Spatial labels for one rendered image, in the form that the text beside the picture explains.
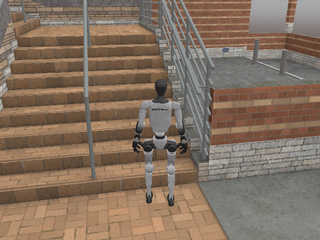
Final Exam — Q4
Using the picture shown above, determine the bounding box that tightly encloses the right robot hand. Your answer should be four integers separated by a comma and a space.
177, 142, 188, 154

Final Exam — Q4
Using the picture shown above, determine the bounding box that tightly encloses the robot right upper arm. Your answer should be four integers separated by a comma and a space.
171, 101, 183, 129

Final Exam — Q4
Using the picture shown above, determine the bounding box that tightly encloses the left robot forearm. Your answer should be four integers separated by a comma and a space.
133, 121, 143, 142

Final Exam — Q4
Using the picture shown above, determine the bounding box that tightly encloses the robot right shin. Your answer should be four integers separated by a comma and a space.
167, 166, 175, 200

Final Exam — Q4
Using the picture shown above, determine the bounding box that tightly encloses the robot right thigh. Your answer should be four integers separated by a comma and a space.
166, 139, 177, 175

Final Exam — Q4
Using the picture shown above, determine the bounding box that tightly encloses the left robot hand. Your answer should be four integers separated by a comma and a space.
132, 141, 143, 153

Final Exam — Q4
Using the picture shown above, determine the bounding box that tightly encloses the right robot forearm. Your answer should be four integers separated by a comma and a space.
178, 122, 187, 144

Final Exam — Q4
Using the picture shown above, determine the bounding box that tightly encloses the robot left upper arm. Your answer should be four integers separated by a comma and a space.
137, 100, 150, 128

